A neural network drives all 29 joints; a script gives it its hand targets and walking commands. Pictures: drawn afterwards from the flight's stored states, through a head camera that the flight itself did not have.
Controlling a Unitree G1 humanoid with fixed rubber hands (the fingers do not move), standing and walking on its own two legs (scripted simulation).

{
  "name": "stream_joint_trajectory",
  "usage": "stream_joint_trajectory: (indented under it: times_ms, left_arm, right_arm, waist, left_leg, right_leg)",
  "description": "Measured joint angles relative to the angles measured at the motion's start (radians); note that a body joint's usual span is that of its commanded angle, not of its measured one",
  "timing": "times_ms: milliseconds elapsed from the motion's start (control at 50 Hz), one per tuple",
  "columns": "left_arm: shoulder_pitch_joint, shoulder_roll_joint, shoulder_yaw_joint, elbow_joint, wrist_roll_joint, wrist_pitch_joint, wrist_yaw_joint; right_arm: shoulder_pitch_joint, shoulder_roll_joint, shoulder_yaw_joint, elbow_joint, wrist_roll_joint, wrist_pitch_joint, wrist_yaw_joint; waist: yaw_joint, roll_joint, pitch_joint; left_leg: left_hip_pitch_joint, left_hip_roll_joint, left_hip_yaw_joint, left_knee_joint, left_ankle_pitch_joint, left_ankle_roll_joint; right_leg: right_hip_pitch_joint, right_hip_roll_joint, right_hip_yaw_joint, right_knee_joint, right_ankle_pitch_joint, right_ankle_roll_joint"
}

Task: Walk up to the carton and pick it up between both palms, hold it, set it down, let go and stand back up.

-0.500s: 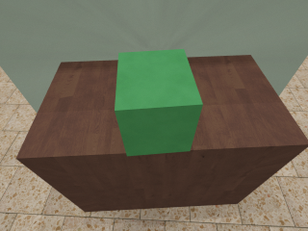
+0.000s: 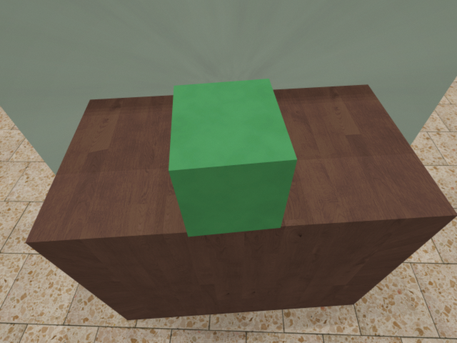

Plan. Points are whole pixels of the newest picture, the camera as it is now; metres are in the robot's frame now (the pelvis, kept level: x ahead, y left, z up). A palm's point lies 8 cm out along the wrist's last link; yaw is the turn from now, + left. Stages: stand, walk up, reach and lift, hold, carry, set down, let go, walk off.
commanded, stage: stand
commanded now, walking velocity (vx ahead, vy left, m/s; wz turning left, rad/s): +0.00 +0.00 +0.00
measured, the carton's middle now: (228, 158) +0.46 +0.04 +0.05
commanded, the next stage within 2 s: walk up in 0.76 s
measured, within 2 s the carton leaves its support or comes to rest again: neither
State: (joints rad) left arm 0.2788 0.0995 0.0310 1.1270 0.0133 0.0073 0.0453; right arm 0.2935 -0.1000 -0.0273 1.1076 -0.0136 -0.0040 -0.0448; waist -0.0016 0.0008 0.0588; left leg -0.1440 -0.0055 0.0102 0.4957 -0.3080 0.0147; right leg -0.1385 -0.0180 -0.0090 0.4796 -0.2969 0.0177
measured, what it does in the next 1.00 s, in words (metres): stands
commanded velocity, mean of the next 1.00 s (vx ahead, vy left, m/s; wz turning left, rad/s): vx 0.00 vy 0.00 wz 0.00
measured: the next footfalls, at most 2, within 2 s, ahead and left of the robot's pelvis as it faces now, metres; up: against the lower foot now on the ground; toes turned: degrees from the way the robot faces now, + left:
none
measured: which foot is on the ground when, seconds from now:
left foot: down 0.00-1.00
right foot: down 0.00-1.00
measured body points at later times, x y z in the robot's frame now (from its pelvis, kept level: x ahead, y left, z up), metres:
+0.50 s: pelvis -0.01 +0.01 +0.00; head +0.00 +0.01 +0.45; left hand -0.03 +0.20 -0.17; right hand -0.03 -0.19 -0.16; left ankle -0.02 +0.11 -0.74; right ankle -0.02 -0.13 -0.74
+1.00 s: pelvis -0.01 +0.02 +0.00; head +0.00 +0.02 +0.45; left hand -0.03 +0.21 -0.17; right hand -0.04 -0.18 -0.16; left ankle -0.02 +0.11 -0.74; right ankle -0.02 -0.13 -0.74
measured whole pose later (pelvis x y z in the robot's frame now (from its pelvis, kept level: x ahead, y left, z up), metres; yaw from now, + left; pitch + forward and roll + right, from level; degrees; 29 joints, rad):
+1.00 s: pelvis -0.01 +0.02 +0.00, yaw +0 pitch -2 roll +0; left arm 0.28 0.08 0.01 1.20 0.01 0.01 0.05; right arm 0.31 -0.07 -0.01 1.16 -0.01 -0.02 -0.05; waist 0.00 -0.01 0.06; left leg -0.13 -0.03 0.02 0.45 -0.27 0.04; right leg -0.13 -0.04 0.00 0.44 -0.26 0.04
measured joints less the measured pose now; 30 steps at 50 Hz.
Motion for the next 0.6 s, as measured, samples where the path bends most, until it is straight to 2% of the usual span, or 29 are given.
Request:
stream_joint_trajectory:
  times_ms: [600]
  left_arm:
    - [0.001,-0.023,-0.014,0.071,0.000,0.001,0.005]
  right_arm:
    - [0.007,0.027,0.011,0.063,0.000,-0.006,-0.004]
  waist:
    - [0.001,-0.004,0.008]
  left_leg:
    - [0.013,-0.012,0.007,-0.038,0.031,0.012]
  right_leg:
    - [0.012,-0.013,0.007,-0.037,0.031,0.014]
